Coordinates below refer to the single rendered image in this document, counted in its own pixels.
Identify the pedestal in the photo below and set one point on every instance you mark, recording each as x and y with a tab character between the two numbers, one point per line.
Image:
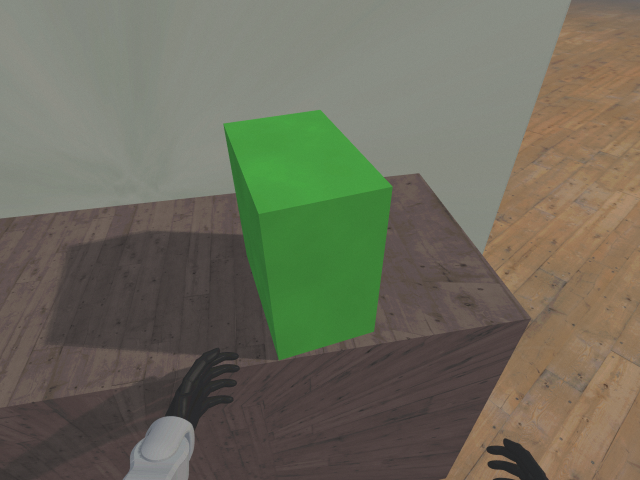
104	311

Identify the carton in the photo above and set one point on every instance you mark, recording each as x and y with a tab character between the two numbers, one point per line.
314	214

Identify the left robot forearm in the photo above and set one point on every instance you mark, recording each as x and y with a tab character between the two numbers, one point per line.
165	451

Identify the robot left hand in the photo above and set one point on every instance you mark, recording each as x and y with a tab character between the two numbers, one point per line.
191	399

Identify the robot right hand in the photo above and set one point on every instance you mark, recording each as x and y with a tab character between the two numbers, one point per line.
526	468

